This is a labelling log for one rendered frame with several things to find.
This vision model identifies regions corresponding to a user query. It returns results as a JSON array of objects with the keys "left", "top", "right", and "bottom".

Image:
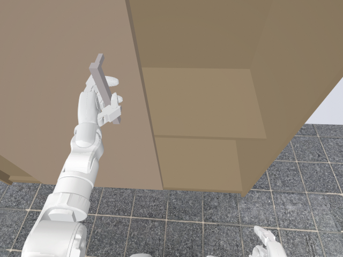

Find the handle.
[{"left": 89, "top": 54, "right": 122, "bottom": 124}]

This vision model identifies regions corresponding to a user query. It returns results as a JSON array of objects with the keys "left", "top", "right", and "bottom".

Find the robot left forearm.
[{"left": 21, "top": 123, "right": 104, "bottom": 257}]

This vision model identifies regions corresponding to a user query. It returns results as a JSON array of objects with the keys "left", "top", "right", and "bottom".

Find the right robot hand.
[{"left": 249, "top": 226, "right": 287, "bottom": 257}]

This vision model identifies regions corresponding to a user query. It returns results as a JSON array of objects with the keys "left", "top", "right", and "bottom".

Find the wardrobe door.
[
  {"left": 0, "top": 155, "right": 32, "bottom": 177},
  {"left": 0, "top": 0, "right": 163, "bottom": 190}
]

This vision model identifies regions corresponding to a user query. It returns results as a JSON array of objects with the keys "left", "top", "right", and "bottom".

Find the left robot hand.
[{"left": 78, "top": 75, "right": 123, "bottom": 127}]

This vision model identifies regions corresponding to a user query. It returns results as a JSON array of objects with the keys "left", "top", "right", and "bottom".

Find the left robot upper arm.
[{"left": 24, "top": 220, "right": 87, "bottom": 257}]

